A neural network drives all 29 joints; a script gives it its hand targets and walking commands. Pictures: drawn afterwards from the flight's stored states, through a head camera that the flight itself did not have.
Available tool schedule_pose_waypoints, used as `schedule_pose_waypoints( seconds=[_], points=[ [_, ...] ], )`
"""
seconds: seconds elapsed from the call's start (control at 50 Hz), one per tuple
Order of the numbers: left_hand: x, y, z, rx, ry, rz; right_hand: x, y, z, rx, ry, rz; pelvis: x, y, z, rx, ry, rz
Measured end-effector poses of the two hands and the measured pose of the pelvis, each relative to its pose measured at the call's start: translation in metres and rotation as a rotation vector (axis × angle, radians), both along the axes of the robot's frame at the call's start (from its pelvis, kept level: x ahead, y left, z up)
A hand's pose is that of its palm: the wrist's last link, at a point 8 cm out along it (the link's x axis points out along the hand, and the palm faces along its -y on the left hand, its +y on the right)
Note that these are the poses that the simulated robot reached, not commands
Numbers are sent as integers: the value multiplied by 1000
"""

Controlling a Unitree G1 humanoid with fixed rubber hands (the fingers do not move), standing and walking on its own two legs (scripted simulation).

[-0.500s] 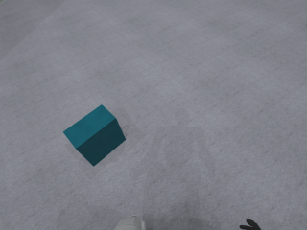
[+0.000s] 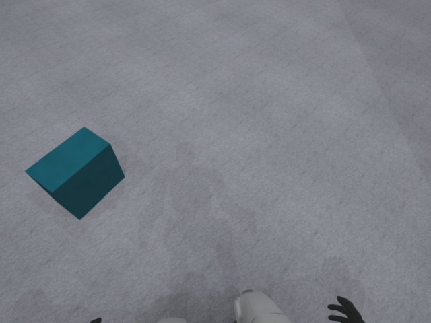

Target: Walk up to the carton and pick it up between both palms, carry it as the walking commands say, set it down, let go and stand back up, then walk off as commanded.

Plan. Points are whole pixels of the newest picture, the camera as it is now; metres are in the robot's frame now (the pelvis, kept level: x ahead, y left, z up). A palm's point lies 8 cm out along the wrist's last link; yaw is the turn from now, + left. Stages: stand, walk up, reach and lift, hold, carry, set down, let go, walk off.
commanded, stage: walk off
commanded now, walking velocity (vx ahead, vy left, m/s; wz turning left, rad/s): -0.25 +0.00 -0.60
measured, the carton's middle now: (82, 174) +0.68 +0.65 -0.62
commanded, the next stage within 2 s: none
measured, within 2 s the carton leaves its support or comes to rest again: neither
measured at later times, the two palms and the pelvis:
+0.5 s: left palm out of the picture +0.01 +0.22 -0.11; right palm out of the picture -0.12 -0.29 -0.15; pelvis -0.12 -0.01 +0.00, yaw -19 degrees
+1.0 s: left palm out of the picture -0.01 +0.31 -0.15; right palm out of the picture -0.24 -0.15 -0.09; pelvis -0.20 +0.11 +0.00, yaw -37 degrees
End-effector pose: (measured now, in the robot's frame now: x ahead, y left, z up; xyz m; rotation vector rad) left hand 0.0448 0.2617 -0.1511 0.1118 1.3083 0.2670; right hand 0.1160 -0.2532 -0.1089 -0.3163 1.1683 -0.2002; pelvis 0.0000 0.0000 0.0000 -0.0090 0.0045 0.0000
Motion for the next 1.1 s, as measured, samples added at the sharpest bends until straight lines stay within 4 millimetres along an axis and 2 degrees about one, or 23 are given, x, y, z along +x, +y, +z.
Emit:
schedule_pose_waypoints(
  seconds=[0.1,0.22,0.32,0.38,0.44,0.52,0.58,0.66,0.78,0.84,0.96,1.04,1.1],
  points=[
    [-22,10,0,-15,53,-66,-40,8,8,19,-29,-79,-21,3,3,-10,-14,-82],
    [-33,8,8,7,78,-164,-80,9,-4,75,-90,-148,-53,2,0,5,-22,-163],
    [-27,-4,20,70,27,-255,-128,-10,-30,117,-93,-228,-80,-6,-10,28,-35,-238],
    [-30,-17,27,102,10,-315,-166,-26,-45,135,-66,-307,-96,-10,-13,13,-38,-269],
    [-36,-29,35,110,12,-366,-203,-35,-46,133,-28,-365,-108,-8,-7,32,-30,-303],
    [-39,-39,38,111,27,-405,-243,-33,-40,134,19,-420,-122,-6,0,53,-7,-344],
    [-36,-42,35,98,14,-443,-264,-24,-35,126,45,-442,-133,-1,3,60,6,-368],
    [-35,-40,26,59,-14,-480,-275,-12,-27,104,27,-459,-147,14,2,49,12,-407],
    [-44,-13,2,-13,9,-533,-280,13,-10,24,-72,-497,-167,57,-4,18,17,-472],
    [-44,6,-6,-29,-1,-558,-301,39,-1,-6,-67,-516,-176,78,-6,8,-4,-508],
    [-47,39,-2,-26,1,-621,-350,89,13,-6,-42,-588,-194,105,3,-21,-18,-602],
    [-61,57,-1,-16,45,-672,-369,112,14,2,-94,-647,-209,122,2,-16,-20,-668],
    [-70,62,2,-4,62,-721,-391,129,8,15,-120,-689,-223,136,2,-18,-17,-695]
  ],
)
